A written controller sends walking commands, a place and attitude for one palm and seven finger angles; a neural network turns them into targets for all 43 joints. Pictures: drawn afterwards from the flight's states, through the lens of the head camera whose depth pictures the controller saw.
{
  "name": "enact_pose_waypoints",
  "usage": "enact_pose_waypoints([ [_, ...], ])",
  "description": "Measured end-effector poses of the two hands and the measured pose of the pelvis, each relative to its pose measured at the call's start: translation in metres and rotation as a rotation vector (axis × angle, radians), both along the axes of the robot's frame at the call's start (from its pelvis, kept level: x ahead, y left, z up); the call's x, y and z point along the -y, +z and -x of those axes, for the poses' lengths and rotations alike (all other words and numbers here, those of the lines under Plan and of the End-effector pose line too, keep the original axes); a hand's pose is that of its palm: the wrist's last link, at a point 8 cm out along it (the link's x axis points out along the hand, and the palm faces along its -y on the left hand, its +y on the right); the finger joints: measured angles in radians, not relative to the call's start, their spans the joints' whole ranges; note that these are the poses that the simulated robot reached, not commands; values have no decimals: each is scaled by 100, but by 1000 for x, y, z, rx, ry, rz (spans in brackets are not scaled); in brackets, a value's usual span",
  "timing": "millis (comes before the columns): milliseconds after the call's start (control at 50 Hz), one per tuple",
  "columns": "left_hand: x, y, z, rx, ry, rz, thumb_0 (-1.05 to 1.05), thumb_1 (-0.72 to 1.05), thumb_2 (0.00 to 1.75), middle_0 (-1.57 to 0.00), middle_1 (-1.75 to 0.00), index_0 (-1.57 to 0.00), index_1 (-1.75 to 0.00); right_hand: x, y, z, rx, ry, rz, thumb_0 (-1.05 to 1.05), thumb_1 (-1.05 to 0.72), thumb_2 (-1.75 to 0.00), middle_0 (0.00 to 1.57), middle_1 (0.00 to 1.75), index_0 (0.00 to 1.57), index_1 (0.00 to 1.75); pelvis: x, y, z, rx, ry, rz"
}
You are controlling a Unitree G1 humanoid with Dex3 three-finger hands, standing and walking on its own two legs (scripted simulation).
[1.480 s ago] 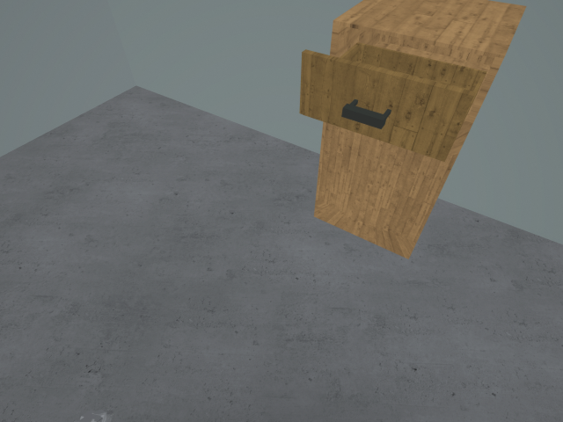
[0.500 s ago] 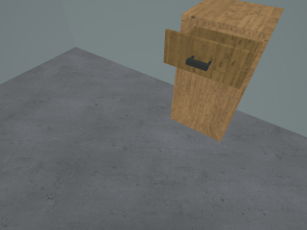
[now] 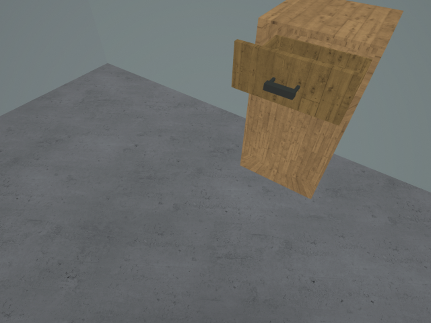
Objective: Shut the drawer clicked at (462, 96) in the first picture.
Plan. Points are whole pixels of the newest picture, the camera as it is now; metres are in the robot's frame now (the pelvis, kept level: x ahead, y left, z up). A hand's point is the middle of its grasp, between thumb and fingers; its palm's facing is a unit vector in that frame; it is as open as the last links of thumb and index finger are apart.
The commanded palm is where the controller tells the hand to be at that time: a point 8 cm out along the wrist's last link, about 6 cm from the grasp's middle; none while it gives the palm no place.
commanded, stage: look at it before walking up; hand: left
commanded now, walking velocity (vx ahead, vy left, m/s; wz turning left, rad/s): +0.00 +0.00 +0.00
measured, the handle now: (282, 86) +0.83 -0.17 +0.01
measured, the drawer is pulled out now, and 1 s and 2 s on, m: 0.23 0.23 0.23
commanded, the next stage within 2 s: turn to face it in 0.06 s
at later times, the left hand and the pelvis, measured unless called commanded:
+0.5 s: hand out of the picture +0.07 +0.20 -0.18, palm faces -0.12 -0.95 -0.28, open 7.4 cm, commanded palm none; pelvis -0.01 -0.01 -0.02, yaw -8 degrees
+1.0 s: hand out of the picture +0.09 +0.21 -0.18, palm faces -0.27 -0.93 -0.24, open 7.4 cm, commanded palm none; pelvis -0.03 +0.02 -0.01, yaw -21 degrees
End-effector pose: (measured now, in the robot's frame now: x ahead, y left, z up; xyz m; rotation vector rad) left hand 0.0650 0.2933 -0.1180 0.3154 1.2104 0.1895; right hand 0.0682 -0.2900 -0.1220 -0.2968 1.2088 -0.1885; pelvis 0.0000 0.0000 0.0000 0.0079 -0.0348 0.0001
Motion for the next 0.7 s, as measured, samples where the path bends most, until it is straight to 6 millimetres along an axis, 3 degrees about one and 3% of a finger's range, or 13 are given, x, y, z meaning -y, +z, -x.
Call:
enact_pose_waypoints([
  [320,6,-4,-4,-27,-11,0,0,91,90,-21,-30,-20,-30,-2,-3,-4,22,-34,-1,1,-90,-90,20,30,20,30,1,-3,-3,-11,-46,-2],
  [460,33,-21,-4,-69,-67,47,0,91,90,-20,-30,-20,-30,-16,-20,23,28,-125,-58,0,-90,-90,20,30,20,30,6,-14,5,-20,-116,-24],
  [580,64,-30,0,-54,-92,70,0,91,90,-20,-30,-20,-30,-13,-46,50,-14,-188,-111,1,-90,-90,20,30,20,30,20,-27,12,-11,-152,-19],
  [700,80,-22,15,-92,-100,91,0,91,90,-21,-30,-20,-30,-10,-33,56,-2,-229,-111,1,-90,-90,20,30,20,30,19,-14,19,-36,-202,-27],
])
